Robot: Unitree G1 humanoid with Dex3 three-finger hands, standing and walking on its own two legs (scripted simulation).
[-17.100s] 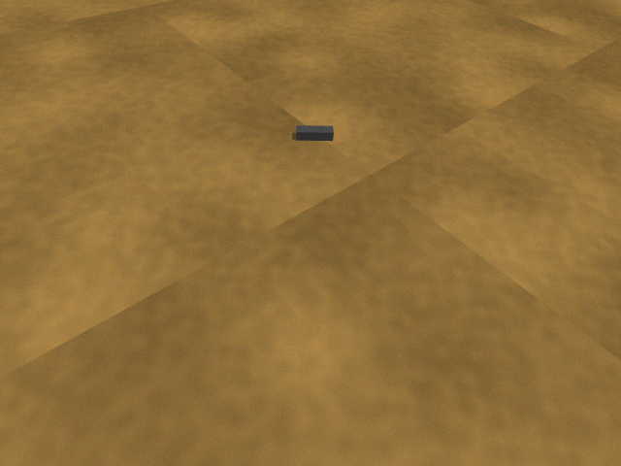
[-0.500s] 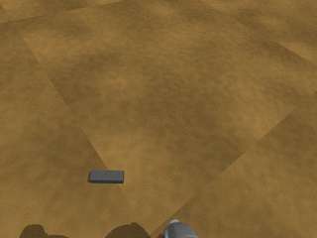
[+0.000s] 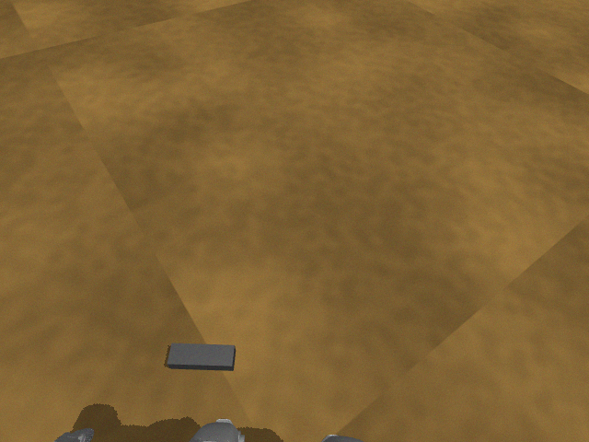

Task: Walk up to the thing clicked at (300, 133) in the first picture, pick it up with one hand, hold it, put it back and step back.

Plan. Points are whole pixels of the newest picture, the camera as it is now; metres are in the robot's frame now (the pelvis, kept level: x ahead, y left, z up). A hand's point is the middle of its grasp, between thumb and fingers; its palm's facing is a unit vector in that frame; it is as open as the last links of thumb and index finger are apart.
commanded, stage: walk up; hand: left
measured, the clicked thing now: (202, 356) +0.45 +0.25 -0.73
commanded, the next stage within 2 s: none
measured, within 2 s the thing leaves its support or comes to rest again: neither
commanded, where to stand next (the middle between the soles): +0.07 +0.02 m, yaw -1 degrees
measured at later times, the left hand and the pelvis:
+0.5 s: hand out of the picture +0.02 +0.25 -0.15, palm faces -0.05 -0.91 -0.40, open 7.4 cm; pelvis -0.01 -0.02 +0.00, yaw -2 degrees
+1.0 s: hand out of the picture +0.11 +0.30 -0.14, palm faces -0.10 -0.92 -0.38, open 7.4 cm; pelvis +0.02 +0.02 +0.01, yaw -3 degrees
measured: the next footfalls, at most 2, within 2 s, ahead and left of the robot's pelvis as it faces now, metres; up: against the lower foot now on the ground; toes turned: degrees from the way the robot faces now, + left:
left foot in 0.04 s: +0.10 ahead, +0.12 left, +0.00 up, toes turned -1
right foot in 0.36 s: -0.01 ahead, -0.15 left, +0.00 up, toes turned +0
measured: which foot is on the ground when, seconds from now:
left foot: up 0.00-0.02, down 0.04-1.00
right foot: down 0.00-0.08, up 0.10-0.34, down 0.36-0.78, up 0.80-1.00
